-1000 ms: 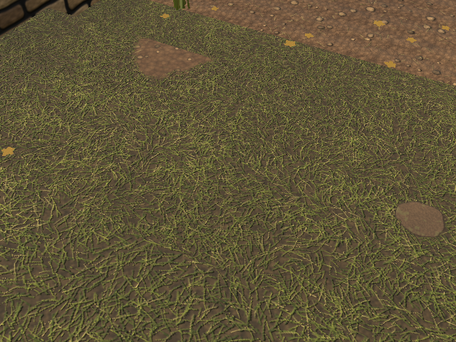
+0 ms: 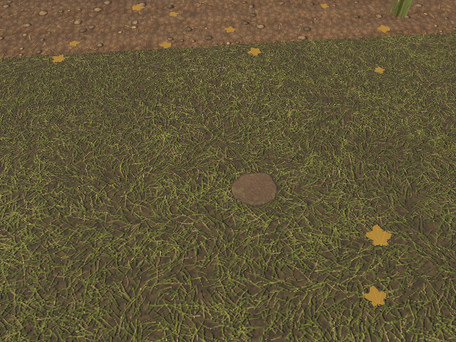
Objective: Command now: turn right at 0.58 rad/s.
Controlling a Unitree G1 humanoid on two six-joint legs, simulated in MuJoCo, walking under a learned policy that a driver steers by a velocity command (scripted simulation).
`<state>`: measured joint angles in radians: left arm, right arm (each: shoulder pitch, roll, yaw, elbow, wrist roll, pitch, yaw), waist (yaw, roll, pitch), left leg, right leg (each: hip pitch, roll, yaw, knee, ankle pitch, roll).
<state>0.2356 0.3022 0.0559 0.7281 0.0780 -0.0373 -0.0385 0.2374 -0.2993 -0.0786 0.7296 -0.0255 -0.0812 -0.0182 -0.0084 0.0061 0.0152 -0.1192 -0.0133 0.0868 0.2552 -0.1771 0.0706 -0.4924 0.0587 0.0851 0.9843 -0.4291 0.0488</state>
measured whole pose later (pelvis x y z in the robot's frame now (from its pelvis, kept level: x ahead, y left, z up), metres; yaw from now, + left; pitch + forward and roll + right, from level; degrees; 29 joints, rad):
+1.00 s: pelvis +0.22 +0.00 -0.01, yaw -9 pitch -1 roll +1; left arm 0.22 0.26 0.02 0.82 0.09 -0.10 -0.04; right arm 0.40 -0.20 0.01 0.83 -0.06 -0.13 0.02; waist -0.02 -0.04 0.06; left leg -0.12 -0.06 0.05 0.36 -0.22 0.08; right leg -0.50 -0.03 0.06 1.09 -0.28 -0.12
